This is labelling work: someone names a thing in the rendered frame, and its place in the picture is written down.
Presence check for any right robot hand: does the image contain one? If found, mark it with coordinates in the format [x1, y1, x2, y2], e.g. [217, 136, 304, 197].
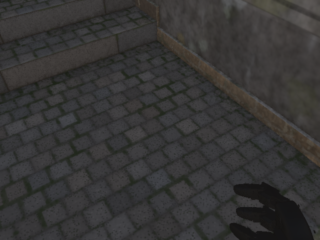
[229, 182, 316, 240]

